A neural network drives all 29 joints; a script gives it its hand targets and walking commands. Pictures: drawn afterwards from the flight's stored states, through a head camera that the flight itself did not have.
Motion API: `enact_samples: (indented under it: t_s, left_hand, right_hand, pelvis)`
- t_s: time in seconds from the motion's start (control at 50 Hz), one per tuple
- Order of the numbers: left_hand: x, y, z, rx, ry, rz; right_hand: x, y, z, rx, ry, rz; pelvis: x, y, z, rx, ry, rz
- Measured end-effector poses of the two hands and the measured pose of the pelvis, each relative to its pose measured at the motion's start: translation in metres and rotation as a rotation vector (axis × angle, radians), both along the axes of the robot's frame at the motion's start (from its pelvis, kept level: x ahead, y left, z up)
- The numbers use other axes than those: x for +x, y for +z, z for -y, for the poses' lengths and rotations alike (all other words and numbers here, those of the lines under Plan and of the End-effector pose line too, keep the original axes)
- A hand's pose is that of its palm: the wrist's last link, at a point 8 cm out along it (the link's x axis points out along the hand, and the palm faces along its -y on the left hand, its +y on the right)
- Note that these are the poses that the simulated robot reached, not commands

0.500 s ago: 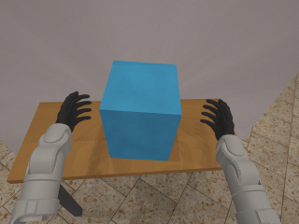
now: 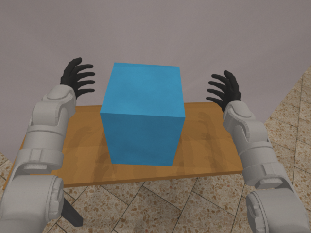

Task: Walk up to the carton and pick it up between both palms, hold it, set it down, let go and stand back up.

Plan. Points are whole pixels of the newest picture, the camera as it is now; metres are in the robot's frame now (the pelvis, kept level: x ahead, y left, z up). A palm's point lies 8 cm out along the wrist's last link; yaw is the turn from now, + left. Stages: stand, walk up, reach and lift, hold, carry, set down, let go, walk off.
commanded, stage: reach and lift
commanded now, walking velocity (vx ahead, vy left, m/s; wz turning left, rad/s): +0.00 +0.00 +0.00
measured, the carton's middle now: (144, 116) +0.46 +0.03 +0.02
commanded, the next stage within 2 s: none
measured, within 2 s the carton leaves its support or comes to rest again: neither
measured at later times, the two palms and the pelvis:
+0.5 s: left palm (73, 63) +0.46 +0.21 +0.21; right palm (225, 76) +0.45 -0.17 +0.20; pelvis +0.00 +0.00 +0.00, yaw +1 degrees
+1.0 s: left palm (90, 108) +0.44 +0.19 +0.08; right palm (209, 112) +0.44 -0.16 +0.08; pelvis -0.01 -0.01 -0.01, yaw +2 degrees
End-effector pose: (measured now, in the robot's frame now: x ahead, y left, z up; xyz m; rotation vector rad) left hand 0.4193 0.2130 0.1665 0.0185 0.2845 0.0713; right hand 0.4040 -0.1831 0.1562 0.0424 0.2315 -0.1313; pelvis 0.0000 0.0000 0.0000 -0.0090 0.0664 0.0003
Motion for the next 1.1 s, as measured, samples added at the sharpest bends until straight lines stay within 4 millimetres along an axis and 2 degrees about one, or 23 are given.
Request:
enact_samples:
  t_s: [0.26, 0.46, 0.56, 0.66, 0.78, 0.86, 0.94, 1.1]
  left_hand:
    - [0.022, 0.016, 0.003, 0.016, 0.021, -0.002]
    - [0.041, 0.039, 0.006, 0.02, 0.032, 0.017]
    - [0.048, 0.04, 0.009, 0.029, 0.023, 0.018]
    - [0.046, 0.015, 0.011, 0.043, 0.01, -0.001]
    - [0.03, -0.048, 0.019, 0.045, -0.013, -0.038]
    - [0.021, -0.079, 0.022, 0.025, 0.013, -0.05]
    - [0.021, -0.091, 0.025, 0.013, 0.034, -0.041]
    - [0.025, -0.092, 0.026, 0.003, 0.023, -0.002]
  right_hand:
    - [0.028, 0.019, -0.008, -0.005, -0.007, -0.01]
    - [0.048, 0.041, -0.014, -0.013, -0.02, -0.014]
    - [0.052, 0.041, -0.013, -0.028, -0.03, -0.034]
    - [0.048, 0.019, -0.013, -0.045, -0.038, -0.068]
    - [0.033, -0.042, -0.018, -0.018, -0.021, -0.106]
    - [0.027, -0.07, -0.023, -0.002, -0.008, -0.098]
    - [0.028, -0.077, -0.025, -0.003, -0.013, -0.066]
    - [0.032, -0.077, -0.026, -0.046, -0.006, -0.058]
  pelvis:
    - [0.002, -0.001, 0.001, -0.006, 0.018, -0.032]
    - [0.004, -0.001, 0.0, -0.012, 0.024, -0.073]
    - [0.005, -0.001, 0.0, -0.012, 0.025, -0.071]
    - [0.006, 0.0, 0.001, -0.011, 0.025, -0.061]
    - [0.006, -0.003, 0.002, -0.013, 0.027, -0.101]
    - [0.002, -0.006, 0.004, -0.014, 0.027, -0.151]
    - [-0.003, -0.01, 0.006, -0.013, 0.028, -0.204]
    - [-0.008, -0.015, 0.008, -0.005, 0.037, -0.249]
